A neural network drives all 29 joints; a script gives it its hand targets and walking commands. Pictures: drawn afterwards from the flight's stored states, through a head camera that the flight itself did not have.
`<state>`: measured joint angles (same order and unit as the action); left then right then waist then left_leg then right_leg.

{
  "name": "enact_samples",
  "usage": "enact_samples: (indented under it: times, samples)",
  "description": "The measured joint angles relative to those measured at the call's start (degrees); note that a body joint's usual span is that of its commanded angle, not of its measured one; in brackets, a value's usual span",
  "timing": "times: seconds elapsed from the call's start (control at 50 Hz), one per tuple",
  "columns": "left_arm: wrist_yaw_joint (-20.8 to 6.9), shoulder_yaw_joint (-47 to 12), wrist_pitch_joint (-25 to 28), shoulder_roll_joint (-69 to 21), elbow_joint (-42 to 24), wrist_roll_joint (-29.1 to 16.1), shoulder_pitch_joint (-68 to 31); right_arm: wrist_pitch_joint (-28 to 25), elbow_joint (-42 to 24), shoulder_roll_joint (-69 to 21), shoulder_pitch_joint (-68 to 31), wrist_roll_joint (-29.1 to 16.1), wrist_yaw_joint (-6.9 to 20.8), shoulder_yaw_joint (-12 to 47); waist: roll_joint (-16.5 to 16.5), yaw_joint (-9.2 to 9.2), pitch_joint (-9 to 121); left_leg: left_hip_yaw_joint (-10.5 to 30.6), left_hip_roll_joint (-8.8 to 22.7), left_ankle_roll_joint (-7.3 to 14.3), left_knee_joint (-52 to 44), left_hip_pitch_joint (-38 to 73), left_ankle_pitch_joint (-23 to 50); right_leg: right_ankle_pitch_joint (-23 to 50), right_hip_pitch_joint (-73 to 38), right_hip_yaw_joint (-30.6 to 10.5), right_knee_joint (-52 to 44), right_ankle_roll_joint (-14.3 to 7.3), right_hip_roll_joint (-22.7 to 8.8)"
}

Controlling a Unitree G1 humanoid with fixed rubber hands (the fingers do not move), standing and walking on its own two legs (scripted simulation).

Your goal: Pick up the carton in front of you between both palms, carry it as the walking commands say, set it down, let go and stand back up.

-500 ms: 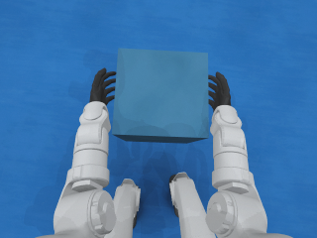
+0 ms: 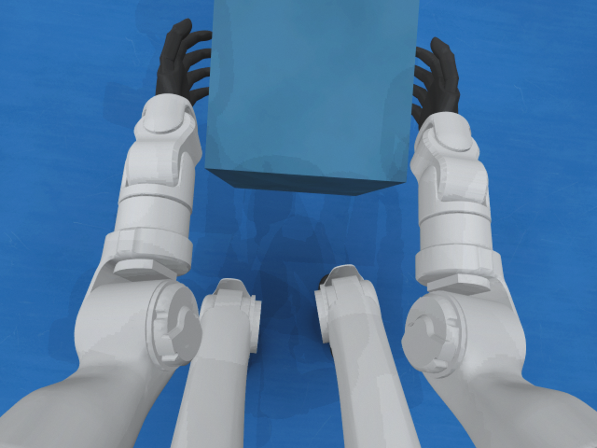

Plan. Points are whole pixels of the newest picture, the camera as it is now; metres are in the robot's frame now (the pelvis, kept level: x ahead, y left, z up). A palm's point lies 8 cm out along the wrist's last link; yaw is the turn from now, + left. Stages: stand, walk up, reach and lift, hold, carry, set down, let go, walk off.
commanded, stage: set down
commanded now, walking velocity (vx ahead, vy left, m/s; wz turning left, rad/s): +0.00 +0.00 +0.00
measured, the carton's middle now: (304, 113) +0.52 -0.06 -0.18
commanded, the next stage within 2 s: none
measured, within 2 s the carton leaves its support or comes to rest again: rests again in 0.98 s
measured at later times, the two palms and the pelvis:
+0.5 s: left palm (216, 105) +0.56 +0.07 -0.26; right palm (404, 126) +0.51 -0.22 -0.26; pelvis -0.01 +0.00 -0.10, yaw +1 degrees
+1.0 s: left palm (219, 114) +0.56 +0.08 -0.30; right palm (397, 136) +0.50 -0.22 -0.30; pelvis -0.01 +0.01 -0.13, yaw +1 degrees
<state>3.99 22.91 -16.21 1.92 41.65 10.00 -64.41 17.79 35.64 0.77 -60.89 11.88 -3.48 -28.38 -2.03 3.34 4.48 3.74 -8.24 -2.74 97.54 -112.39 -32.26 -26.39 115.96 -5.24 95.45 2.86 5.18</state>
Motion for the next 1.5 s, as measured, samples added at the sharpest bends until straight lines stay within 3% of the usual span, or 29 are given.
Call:
enact_samples:
  times: [0.26, 0.46, 0.64, 0.76, 1.06, 1.5]
  samples:
    - [0.25, -0.86, 0.38, 4.86, 6.99, -0.77, -11.85, 0.45, 3.7, 3.32, -9.78, -0.31, -1.21, -0.58, -0.35, 0.8, -8.22, -0.32, -0.96, -1.0, 10.62, -8.37, -1.6, -1.06, 8.58, 0.24, 10.43, 0.46, 0.94]
    - [2.24, -6.65, 1.1, 8.89, 10.28, -5.24, -19.15, -0.29, 5.87, 7.18, -15.76, -4.6, -2.37, 1.38, -0.23, 1.85, -16.88, -0.72, -1.73, -1.12, 19.01, -12.91, -3.74, -3.06, 12.95, 0.74, 18.43, 1.05, 0.97]
    - [4.59, -13.78, 1.49, 11.04, 12.65, -9.6, -21.93, -1.83, 8.11, 9.66, -16.73, -9.19, -2.25, 2.35, 0.92, 3.01, -21.71, -0.09, -2.84, -0.99, 24.58, -13.62, -6.2, -6.49, 12.75, 2.63, 23.71, 0.48, -1.13]
    - [4.72, -14.7, 2.42, 11.34, 14.92, -10.25, -22.07, -2.68, 10.33, 10.01, -16.77, -9.14, -1.13, 1.92, 0.52, 3.17, -21.04, -0.56, -2.43, -0.23, 26.33, -14.31, -6.96, -7.26, 13.16, 2.87, 25.13, 0.66, -1.46]
    - [3.79, -14.29, 3.89, 12.47, 19.87, -10.18, -25.01, -3.8, 14.36, 11.55, -18.51, -8.48, 1.27, 2.64, -0.42, 3.53, -26.81, -1.7, -2.17, 0.56, 28.47, -12.71, -5.88, -6.73, 11.02, 2.8, 27.31, 0.82, -2.47]
    - [-2.51, -8.35, 4.82, 13.3, 21.45, -4.75, -28.55, -5.16, 17.2, 12.88, -22.52, -4.59, 7.58, -1.73, 0.21, 3.26, -32.48, -2.08, -0.68, 1.65, 31.11, -11.29, -5.57, -6.27, 9.1, 3.69, 29.15, 0.67, -2.99]
